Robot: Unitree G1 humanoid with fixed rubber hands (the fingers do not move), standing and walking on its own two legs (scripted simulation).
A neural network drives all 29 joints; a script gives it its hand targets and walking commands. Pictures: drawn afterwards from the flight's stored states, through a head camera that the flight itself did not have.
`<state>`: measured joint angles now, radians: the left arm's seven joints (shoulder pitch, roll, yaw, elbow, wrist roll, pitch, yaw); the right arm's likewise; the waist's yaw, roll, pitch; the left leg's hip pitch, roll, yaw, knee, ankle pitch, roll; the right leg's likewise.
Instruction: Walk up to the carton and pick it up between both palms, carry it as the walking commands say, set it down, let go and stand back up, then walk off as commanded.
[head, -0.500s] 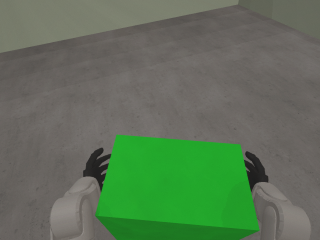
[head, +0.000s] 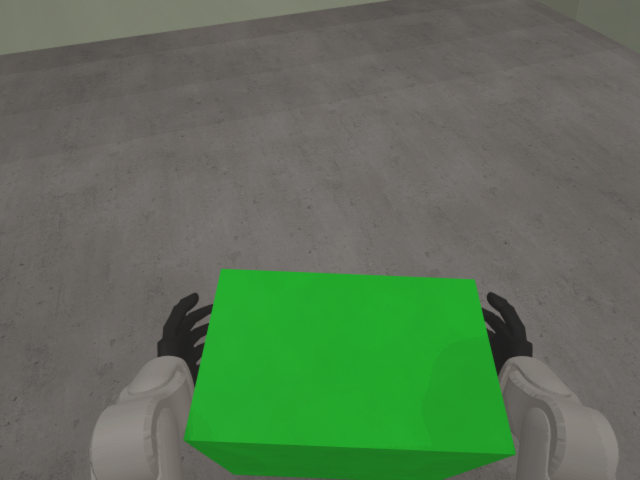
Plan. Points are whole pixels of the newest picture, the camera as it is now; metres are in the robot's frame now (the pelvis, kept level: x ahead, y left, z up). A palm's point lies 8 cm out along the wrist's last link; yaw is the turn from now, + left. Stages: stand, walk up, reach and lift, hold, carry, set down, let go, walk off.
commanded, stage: carry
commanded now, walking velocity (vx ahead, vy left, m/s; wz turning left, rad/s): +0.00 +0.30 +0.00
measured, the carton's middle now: (339, 388) +0.23 +0.00 +0.01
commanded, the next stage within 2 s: none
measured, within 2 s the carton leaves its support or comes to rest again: neither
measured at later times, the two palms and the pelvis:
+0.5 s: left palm (1, 379) +0.20 +0.35 +0.08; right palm (341, 366) +0.22 +0.00 +0.08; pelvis -0.01 +0.17 +0.00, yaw +2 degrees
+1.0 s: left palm out of the picture +0.19 +0.53 +0.07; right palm (172, 373) +0.22 +0.18 +0.07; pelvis -0.02 +0.35 +0.00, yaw +3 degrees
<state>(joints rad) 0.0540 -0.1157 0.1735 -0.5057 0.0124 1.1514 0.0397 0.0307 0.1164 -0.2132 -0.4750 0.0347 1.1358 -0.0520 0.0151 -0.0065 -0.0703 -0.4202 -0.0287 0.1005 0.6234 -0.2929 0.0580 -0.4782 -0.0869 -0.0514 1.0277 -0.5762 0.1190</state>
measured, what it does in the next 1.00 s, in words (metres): steps to the left: right foot, then left foot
